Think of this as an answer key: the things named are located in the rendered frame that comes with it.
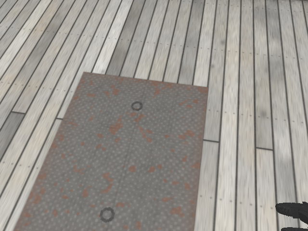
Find right robot hand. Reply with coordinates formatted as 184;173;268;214
275;201;308;231

